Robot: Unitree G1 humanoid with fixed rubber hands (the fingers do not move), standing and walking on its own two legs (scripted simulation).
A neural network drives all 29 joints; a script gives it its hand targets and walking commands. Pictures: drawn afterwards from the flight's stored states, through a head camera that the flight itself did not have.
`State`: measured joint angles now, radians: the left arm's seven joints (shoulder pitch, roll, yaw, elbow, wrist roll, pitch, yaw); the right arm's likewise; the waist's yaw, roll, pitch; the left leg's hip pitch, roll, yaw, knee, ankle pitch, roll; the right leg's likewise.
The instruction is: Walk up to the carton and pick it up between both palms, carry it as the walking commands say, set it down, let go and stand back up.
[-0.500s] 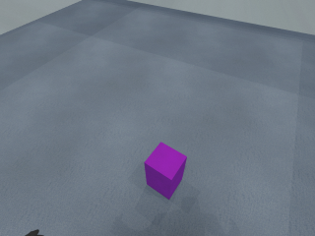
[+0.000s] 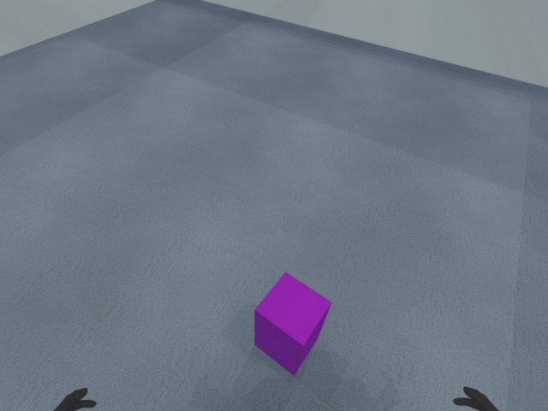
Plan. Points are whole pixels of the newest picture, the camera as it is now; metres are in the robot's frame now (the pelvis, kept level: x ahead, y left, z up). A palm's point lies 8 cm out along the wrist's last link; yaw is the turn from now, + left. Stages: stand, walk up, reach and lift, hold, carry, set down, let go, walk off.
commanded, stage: walk up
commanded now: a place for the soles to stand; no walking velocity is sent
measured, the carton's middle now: (289, 325) +0.50 -0.07 -0.63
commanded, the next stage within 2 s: none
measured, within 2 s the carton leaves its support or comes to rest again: neither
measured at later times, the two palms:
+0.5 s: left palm out of the picture +0.09 +0.32 -0.10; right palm out of the picture +0.10 -0.32 -0.10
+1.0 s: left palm out of the picture +0.19 +0.49 -0.07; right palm out of the picture +0.06 -0.22 -0.11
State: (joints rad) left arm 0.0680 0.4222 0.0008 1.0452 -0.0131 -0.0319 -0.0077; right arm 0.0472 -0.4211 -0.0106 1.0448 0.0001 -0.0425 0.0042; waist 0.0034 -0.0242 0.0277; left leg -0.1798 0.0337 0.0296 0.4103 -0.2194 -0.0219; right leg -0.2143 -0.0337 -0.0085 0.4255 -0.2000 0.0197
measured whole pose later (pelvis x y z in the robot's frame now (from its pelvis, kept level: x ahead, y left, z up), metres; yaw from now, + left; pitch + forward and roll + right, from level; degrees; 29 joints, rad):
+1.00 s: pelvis +0.05 +0.13 -0.02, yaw -12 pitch +0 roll +0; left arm 0.35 0.53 0.10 0.83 0.00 -0.07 0.10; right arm 0.25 -0.47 -0.13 0.66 -0.08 0.07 0.10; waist -0.07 0.05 0.08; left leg -0.34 0.02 0.02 0.68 -0.33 0.04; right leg -0.50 -0.02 -0.01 0.96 -0.47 -0.01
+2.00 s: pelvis +0.12 +0.24 -0.02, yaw -36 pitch -1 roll +0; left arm 0.15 0.46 0.08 0.78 0.01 0.02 -0.04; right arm 0.23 -0.45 -0.05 0.80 -0.02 -0.06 -0.03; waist 0.00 -0.02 0.08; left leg -0.31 0.07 0.06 0.61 -0.29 -0.01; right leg -0.36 0.03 0.05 0.79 -0.48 -0.03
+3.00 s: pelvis +0.13 +0.23 +0.00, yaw -38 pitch -1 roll +0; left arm 0.08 0.44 0.02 1.07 0.00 0.00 -0.02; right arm 0.03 -0.42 -0.03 1.05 0.00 -0.03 0.00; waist 0.01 -0.02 0.05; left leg -0.16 0.03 0.04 0.36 -0.19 -0.02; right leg -0.15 0.01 0.07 0.37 -0.21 0.01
